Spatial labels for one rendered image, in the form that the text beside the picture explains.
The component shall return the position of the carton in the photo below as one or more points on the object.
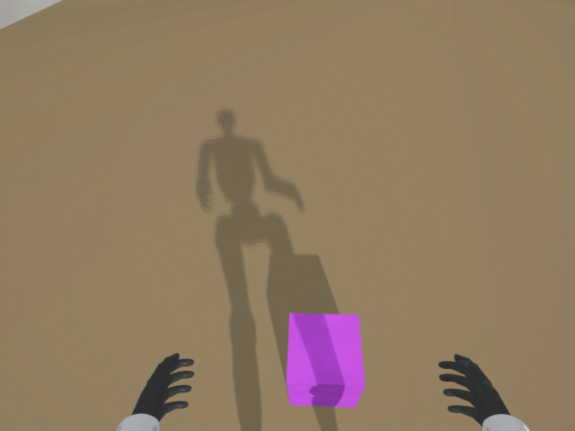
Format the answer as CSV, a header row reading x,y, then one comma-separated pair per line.
x,y
324,360

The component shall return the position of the robot right hand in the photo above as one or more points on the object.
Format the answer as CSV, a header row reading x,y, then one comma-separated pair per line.
x,y
485,399

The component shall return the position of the robot left hand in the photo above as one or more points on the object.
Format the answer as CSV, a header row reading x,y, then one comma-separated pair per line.
x,y
155,394

